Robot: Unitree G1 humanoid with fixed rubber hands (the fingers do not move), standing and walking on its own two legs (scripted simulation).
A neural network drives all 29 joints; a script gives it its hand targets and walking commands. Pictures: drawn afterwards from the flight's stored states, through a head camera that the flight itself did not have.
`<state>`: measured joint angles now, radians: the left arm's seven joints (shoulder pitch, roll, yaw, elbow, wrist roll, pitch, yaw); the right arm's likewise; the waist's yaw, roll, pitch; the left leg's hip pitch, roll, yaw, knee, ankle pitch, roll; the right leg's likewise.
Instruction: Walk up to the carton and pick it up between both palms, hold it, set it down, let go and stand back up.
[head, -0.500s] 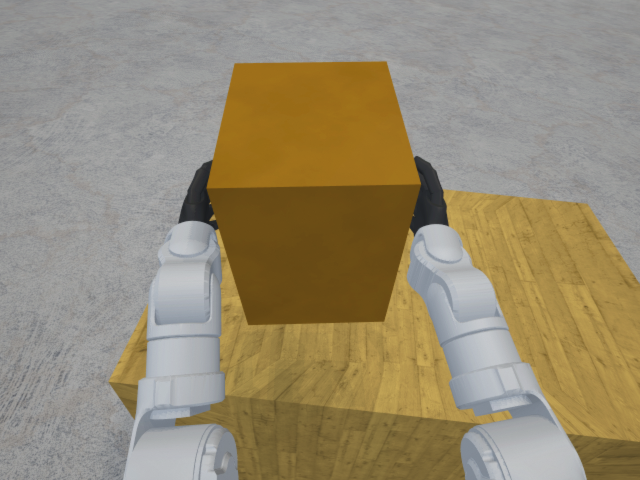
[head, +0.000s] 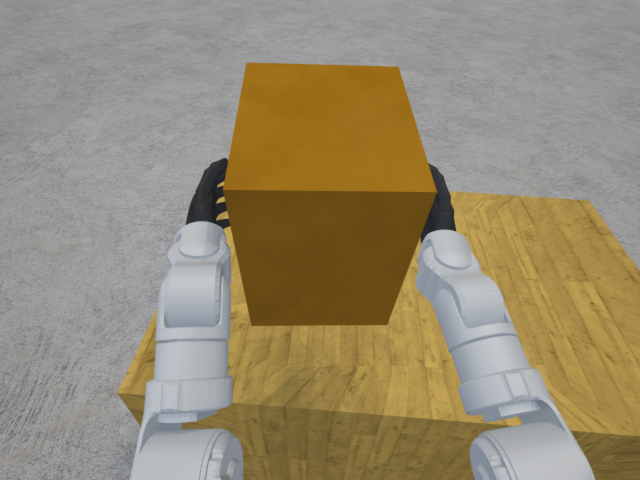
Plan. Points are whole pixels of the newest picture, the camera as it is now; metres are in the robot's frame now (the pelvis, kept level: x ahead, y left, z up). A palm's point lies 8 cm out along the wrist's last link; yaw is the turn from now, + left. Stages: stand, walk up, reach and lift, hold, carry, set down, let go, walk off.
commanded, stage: hold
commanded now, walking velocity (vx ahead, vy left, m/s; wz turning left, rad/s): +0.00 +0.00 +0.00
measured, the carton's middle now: (321, 202) +0.39 +0.00 +0.18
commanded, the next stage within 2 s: none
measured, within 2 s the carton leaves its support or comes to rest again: neither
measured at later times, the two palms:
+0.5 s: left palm (208, 229) +0.35 +0.14 +0.17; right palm (433, 226) +0.35 -0.13 +0.17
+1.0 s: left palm (200, 233) +0.35 +0.14 +0.17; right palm (429, 233) +0.34 -0.13 +0.17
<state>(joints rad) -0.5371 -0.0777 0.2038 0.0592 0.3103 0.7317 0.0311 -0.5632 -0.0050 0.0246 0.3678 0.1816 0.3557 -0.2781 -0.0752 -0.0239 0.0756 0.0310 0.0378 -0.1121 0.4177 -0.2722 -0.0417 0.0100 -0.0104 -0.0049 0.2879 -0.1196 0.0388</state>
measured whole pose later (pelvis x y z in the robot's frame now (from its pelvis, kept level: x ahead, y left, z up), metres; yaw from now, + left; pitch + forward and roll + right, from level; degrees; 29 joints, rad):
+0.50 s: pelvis -0.01 -0.01 +0.00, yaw +1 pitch -8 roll -1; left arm -0.59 -0.03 0.22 0.14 0.29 0.69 0.01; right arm -0.62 0.03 -0.01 0.40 0.14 0.36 -0.29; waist -0.07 -0.05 0.09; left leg -0.01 0.04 -0.14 0.38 -0.23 -0.06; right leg -0.04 -0.01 -0.03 0.29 -0.10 0.02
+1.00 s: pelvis -0.01 +0.00 +0.00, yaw +0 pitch -11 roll -2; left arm -0.56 -0.06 0.22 0.08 0.32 0.74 0.01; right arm -0.59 0.02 0.01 0.40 0.17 0.35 -0.28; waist -0.07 -0.05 0.10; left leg 0.03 0.03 -0.12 0.41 -0.25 -0.04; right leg 0.01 -0.02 -0.01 0.29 -0.11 0.04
